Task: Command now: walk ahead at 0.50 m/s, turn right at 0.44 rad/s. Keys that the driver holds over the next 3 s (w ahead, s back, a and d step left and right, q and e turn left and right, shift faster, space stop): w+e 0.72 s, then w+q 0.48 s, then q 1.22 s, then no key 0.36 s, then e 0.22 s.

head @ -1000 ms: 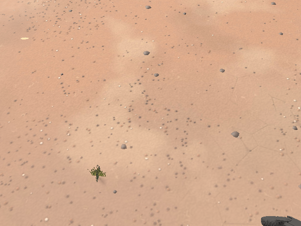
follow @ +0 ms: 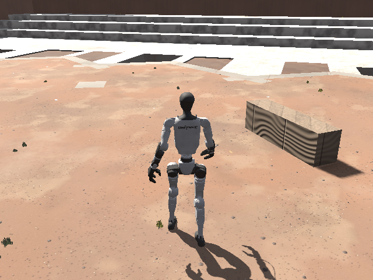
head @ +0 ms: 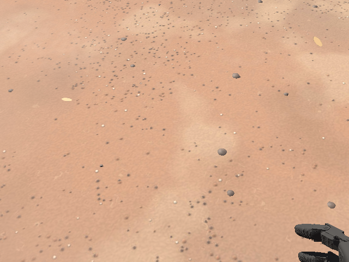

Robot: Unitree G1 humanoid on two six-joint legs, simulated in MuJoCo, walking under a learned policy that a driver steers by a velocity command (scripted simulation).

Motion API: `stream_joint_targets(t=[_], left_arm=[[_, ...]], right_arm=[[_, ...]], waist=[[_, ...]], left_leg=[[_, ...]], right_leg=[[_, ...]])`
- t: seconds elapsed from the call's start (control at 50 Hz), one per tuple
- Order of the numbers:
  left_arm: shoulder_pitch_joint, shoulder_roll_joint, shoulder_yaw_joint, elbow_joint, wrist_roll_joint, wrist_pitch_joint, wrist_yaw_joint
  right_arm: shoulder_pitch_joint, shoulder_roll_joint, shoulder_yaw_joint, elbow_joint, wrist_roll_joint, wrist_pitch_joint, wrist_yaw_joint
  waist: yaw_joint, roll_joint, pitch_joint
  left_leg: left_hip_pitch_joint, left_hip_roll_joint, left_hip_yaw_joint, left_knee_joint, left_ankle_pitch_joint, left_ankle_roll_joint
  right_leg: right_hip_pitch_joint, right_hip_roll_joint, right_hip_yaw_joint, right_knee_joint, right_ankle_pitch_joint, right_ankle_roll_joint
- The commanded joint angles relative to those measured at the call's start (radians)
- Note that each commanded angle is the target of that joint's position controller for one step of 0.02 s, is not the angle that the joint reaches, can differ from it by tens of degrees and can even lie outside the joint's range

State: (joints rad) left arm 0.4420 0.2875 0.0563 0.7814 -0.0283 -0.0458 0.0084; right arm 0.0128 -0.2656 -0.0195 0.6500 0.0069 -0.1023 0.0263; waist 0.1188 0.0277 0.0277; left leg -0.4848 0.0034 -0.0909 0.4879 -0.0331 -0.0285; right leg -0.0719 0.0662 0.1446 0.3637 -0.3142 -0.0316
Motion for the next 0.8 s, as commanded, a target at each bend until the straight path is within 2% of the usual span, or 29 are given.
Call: stream_joint_targets(t=[0.02,0.04,0.06,0.08,0.1,0.12,0.14,0.16,0.2,0.26,0.36,0.44,0.48,0.5,0.52,0.54,0.56,0.58,0.6,0.62,0.64,0.66,0.68,0.72,0.76,0.8], left_arm=[[-0.054,0.148,0.038,-0.071,0.001,-0.002,0.008],[-0.072,0.101,0.022,-0.087,0.010,-0.005,0.004],[-0.006,0.021,-0.003,-0.116,0.011,-0.013,0.005],[0.045,0.056,-0.001,-0.133,-0.011,-0.019,0.008],[-0.010,0.137,0.022,-0.117,-0.020,-0.014,0.010],[-0.071,0.149,0.028,-0.125,-0.011,-0.007,0.009],[-0.097,0.135,0.029,-0.127,-0.002,-0.002,0.007],[-0.113,0.122,0.032,-0.134,0.002,0.004,0.002],[-0.123,0.083,0.025,-0.145,-0.001,0.015,-0.008],[-0.178,0.059,0.017,-0.178,0.007,0.020,-0.014],[-0.317,0.038,0.000,-0.219,0.007,0.005,-0.044],[-0.413,0.054,0.002,-0.271,0.004,0.007,-0.066],[-0.399,0.081,0.015,-0.285,0.008,0.012,-0.070],[-0.346,0.107,0.030,-0.278,0.012,0.017,-0.069],[-0.216,0.146,0.054,-0.248,0.011,0.022,-0.063],[-0.040,0.208,0.088,-0.202,0.006,0.031,-0.046],[-0.022,0.332,0.109,-0.199,-0.004,0.032,-0.029],[-0.002,0.292,0.091,-0.241,0.001,0.014,-0.036],[-0.028,0.223,0.069,-0.227,0.013,-0.001,-0.042],[-0.072,0.200,0.062,-0.222,0.012,-0.009,-0.041],[-0.140,0.174,0.053,-0.228,0.014,-0.011,-0.039],[-0.187,0.149,0.044,-0.240,0.024,-0.013,-0.036],[-0.211,0.145,0.041,-0.247,0.031,-0.014,-0.033],[-0.211,0.150,0.042,-0.233,0.025,-0.020,-0.025],[-0.196,0.147,0.038,-0.207,0.026,-0.024,-0.013],[-0.174,0.145,0.034,-0.181,0.025,-0.025,-0.007]], right_arm=[[0.084,-0.147,-0.063,-0.041,0.003,-0.023,-0.010],[0.208,-0.186,-0.079,-0.026,-0.010,-0.025,-0.020],[0.336,-0.271,-0.102,-0.010,-0.023,-0.014,-0.029],[0.374,-0.254,-0.101,0.018,-0.012,0.001,-0.019],[0.328,-0.176,-0.082,0.011,-0.005,0.003,-0.018],[0.281,-0.139,-0.070,0.008,-0.004,0.005,-0.018],[0.236,-0.109,-0.060,0.011,-0.009,0.005,-0.017],[0.207,-0.090,-0.055,0.017,-0.016,0.004,-0.017],[0.189,-0.094,-0.060,0.031,-0.018,-0.004,-0.019],[0.198,-0.131,-0.074,0.061,-0.014,-0.013,-0.022],[0.223,-0.181,-0.083,0.097,-0.005,-0.002,-0.029],[0.275,-0.220,-0.094,0.131,0.015,0.017,-0.029],[0.279,-0.248,-0.102,0.135,0.022,0.030,-0.033],[0.279,-0.264,-0.107,0.134,0.025,0.038,-0.037],[0.271,-0.265,-0.106,0.131,0.029,0.045,-0.041],[0.286,-0.234,-0.092,0.122,0.017,0.044,-0.046],[0.371,-0.096,-0.047,0.066,-0.032,0.028,-0.034],[0.324,-0.133,-0.041,0.048,-0.016,-0.008,-0.021],[0.214,-0.206,-0.063,0.020,0.026,-0.026,-0.012],[0.182,-0.190,-0.054,0.007,0.029,-0.037,-0.012],[0.181,-0.180,-0.053,0.019,0.007,-0.039,-0.021],[0.197,-0.189,-0.060,0.026,-0.009,-0.031,-0.025],[0.211,-0.188,-0.062,0.030,-0.014,-0.019,-0.023],[0.220,-0.160,-0.056,0.037,-0.023,-0.001,-0.024],[0.193,-0.125,-0.042,0.040,-0.022,0.009,-0.022],[0.127,-0.100,-0.030,0.034,-0.017,0.009,-0.016]], waist=[[-0.136,-0.138,-0.055],[-0.200,-0.095,-0.150],[-0.215,0.125,-0.300],[-0.195,0.286,-0.319],[-0.202,0.159,-0.182],[-0.193,0.100,-0.097],[-0.171,0.070,-0.049],[-0.151,0.087,-0.020],[-0.132,0.099,-0.004],[-0.130,0.056,0.009],[-0.175,0.023,0.032],[-0.192,0.021,0.056],[-0.163,0.042,0.025],[-0.126,0.058,-0.020],[-0.046,0.046,-0.091],[0.035,-0.002,-0.182],[-0.052,-0.285,-0.258],[-0.015,-0.245,-0.447],[0.012,-0.153,-0.320],[-0.021,-0.108,-0.204],[-0.068,-0.042,-0.135],[-0.107,-0.057,-0.107],[-0.130,-0.073,-0.097],[-0.143,-0.070,-0.083],[-0.134,-0.073,-0.061],[-0.099,-0.091,-0.038]], left_leg=[[0.288,0.000,0.024,-0.070,-0.032,0.047],[0.488,0.102,-0.059,-0.059,-0.068,0.096],[0.816,0.324,-0.354,-0.070,-0.165,0.206],[0.842,0.430,-0.649,-0.168,-0.402,0.286],[0.729,0.388,-0.568,-0.199,-0.481,0.258],[0.624,0.346,-0.425,-0.210,-0.391,0.228],[0.534,0.301,-0.323,-0.236,-0.283,0.216],[0.469,0.272,-0.245,-0.260,-0.201,0.209],[0.392,0.246,-0.135,-0.306,-0.095,0.209],[0.384,0.254,-0.030,-0.337,0.040,0.231],[0.411,0.234,0.134,-0.339,0.118,0.201],[0.514,0.270,0.188,-0.300,0.180,0.170],[0.558,0.275,0.228,-0.199,0.440,0.148],[0.566,0.269,0.250,-0.092,0.607,0.136],[0.523,0.244,0.282,0.090,0.689,0.113],[0.340,0.207,0.292,0.346,0.553,0.076],[-0.116,0.049,0.279,0.729,-0.317,0.010],[-0.256,-0.043,0.030,0.905,-0.572,0.006],[-0.347,0.015,-0.016,0.910,-0.479,0.023],[-0.338,0.054,-0.001,0.830,-0.392,0.037],[-0.281,0.088,0.001,0.741,-0.337,0.033],[-0.205,0.110,-0.004,0.679,-0.300,0.027],[-0.156,0.113,-0.004,0.653,-0.279,0.017],[-0.121,0.105,0.017,0.583,-0.251,-0.015],[-0.129,0.106,0.040,0.471,-0.142,-0.040],[-0.107,0.105,0.050,0.320,0.021,-0.042]], right_leg=[[-0.129,-0.193,0.214,0.030,0.222,-0.108],[-0.212,-0.138,0.165,0.223,0.191,-0.074],[-0.483,-0.016,0.024,0.551,-0.089,-0.008],[-0.677,-0.028,-0.008,0.763,-0.298,0.011],[-0.734,-0.082,0.017,0.856,-0.215,0.018],[-0.731,-0.110,-0.008,0.868,-0.136,0.024],[-0.705,-0.136,-0.018,0.843,-0.074,0.032],[-0.679,-0.161,-0.020,0.815,-0.032,0.036],[-0.632,-0.182,-0.041,0.789,0.019,0.044],[-0.658,-0.193,-0.047,0.692,0.103,0.063],[-0.596,-0.175,-0.109,0.411,0.326,0.041],[-0.585,-0.153,-0.155,0.295,0.278,-0.005],[-0.509,-0.104,-0.203,0.270,0.180,-0.044],[-0.418,-0.064,-0.234,0.265,0.133,-0.068],[-0.235,-0.018,-0.254,0.215,0.159,-0.101],[0.060,-0.024,-0.187,0.194,0.195,-0.142],[0.417,-0.298,0.316,0.152,0.118,-0.297],[0.511,-0.417,0.720,-0.028,-0.055,-0.405],[0.438,-0.385,0.587,-0.062,-0.039,-0.338],[0.294,-0.341,0.455,-0.065,0.030,-0.303],[0.151,-0.299,0.357,-0.067,0.145,-0.273],[0.047,-0.268,0.290,-0.083,0.255,-0.260],[-0.018,-0.252,0.268,-0.105,0.304,-0.262],[-0.102,-0.236,0.214,-0.126,0.393,-0.274],[-0.133,-0.220,0.128,-0.149,0.429,-0.260],[-0.146,-0.189,0.054,-0.157,0.404,-0.221]])
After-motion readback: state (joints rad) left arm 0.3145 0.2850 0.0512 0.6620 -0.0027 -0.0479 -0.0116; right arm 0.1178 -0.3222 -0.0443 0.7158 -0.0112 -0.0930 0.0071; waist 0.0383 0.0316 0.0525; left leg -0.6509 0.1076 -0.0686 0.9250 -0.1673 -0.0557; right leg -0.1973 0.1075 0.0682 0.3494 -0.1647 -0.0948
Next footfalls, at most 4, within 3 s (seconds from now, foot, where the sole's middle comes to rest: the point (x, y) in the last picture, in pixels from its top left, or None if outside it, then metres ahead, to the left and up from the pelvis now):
0.04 left None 0.17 0.13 -0.78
0.54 right None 0.40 -0.19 -0.78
1.08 left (234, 195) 0.76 -0.11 -0.78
1.54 right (285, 163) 0.94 -0.34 -0.78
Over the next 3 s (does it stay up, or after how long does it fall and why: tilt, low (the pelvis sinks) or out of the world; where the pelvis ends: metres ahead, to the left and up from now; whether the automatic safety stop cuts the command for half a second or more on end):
stays up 0.83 -0.18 -0.01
